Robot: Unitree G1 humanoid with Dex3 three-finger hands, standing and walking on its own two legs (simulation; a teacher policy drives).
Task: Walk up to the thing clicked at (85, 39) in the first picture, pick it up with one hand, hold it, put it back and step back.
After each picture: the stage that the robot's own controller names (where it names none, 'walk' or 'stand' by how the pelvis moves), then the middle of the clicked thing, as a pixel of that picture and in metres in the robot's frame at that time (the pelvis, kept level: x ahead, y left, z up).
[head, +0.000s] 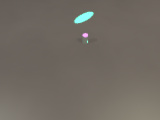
stand; (85, 38) +1.46 -0.05 -0.72
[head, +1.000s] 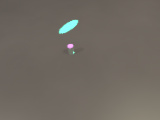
walk; (70, 49) +1.32 +0.19 -0.70
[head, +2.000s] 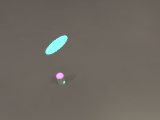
walk; (60, 79) +0.86 +0.25 -0.71
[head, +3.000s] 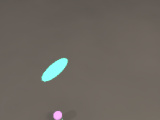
walk; (58, 118) +0.52 +0.20 -0.70
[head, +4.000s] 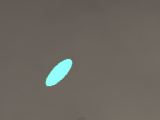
stand; out of the picture +0.40 +0.12 -0.69
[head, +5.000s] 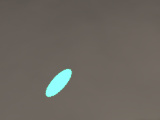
stand; out of the picture +0.37 +0.13 -0.72
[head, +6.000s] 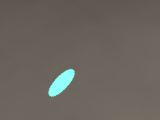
stand; out of the picture +0.38 +0.12 -0.73
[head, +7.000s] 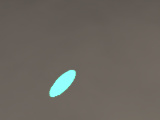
stand; out of the picture +0.37 +0.11 -0.73
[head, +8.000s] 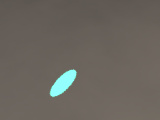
stand; out of the picture +0.37 +0.11 -0.73
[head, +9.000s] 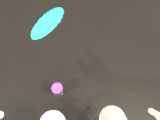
go down; (57, 90) +0.42 +0.11 -0.50
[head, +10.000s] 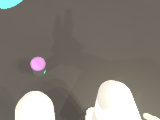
go down; (38, 67) +0.47 +0.14 -0.34
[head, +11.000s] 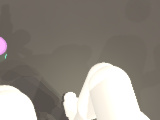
close in; out of the picture +0.47 +0.17 -0.25
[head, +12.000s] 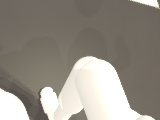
close; out of the picture +0.46 +0.20 -0.25
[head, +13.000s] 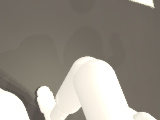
close; out of the picture +0.45 +0.20 -0.25
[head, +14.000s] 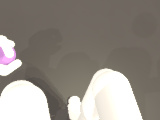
lift; (4, 59) +0.40 +0.20 -0.18
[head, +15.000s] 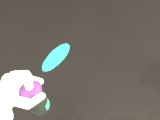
lift; (36, 98) +0.31 +0.16 -0.01
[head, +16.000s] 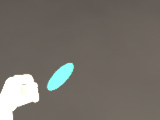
hold; out of the picture +0.13 +0.16 -0.58
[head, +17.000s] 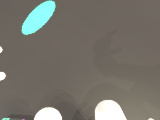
stand; out of the picture +0.24 +0.33 -0.51
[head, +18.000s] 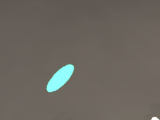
hold; out of the picture +0.19 +0.32 -0.68
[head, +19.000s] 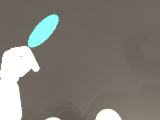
crouch; out of the picture +0.24 +0.33 -0.56
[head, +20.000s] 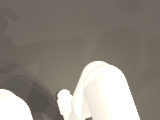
lower; out of the picture +0.26 +0.36 -0.28
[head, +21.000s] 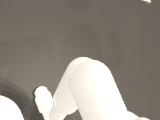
lower; out of the picture +0.24 +0.37 -0.28
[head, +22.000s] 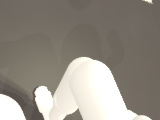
lower; out of the picture +0.25 +0.37 -0.28
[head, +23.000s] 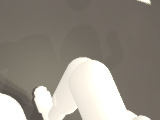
lower; out of the picture +0.26 +0.37 -0.28
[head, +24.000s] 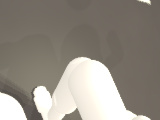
loosen; out of the picture +0.27 +0.37 -0.29
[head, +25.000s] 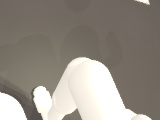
withdraw; out of the picture +0.27 +0.37 -0.28
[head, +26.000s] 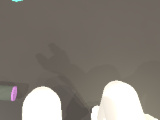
walk; (2, 92) +0.33 +0.33 -0.36
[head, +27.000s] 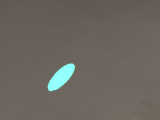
stand; out of the picture +0.26 +0.30 -0.68
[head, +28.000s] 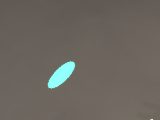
stand; out of the picture +0.29 +0.32 -0.69
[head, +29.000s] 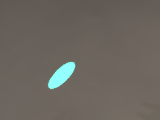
stand; out of the picture +0.29 +0.31 -0.69
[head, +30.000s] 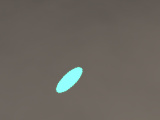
stand; out of the picture +0.32 +0.30 -0.75
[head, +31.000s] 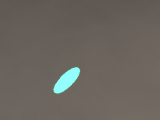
stand; out of the picture +0.32 +0.31 -0.75
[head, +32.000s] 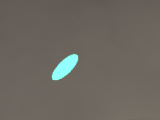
walk; out of the picture +0.34 +0.30 -0.74
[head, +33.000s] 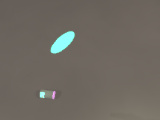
walk; (47, 94) +0.60 +0.26 -0.72
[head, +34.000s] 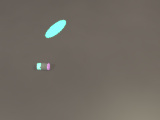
stand; (43, 66) +0.95 +0.39 -0.72
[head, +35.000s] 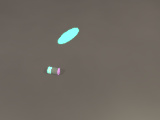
stand; (53, 70) +0.97 +0.28 -0.73
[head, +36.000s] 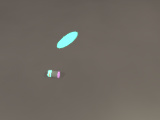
stand; (53, 74) +0.98 +0.29 -0.75
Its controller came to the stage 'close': yes
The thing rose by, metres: 0.70
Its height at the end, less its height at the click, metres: -0.02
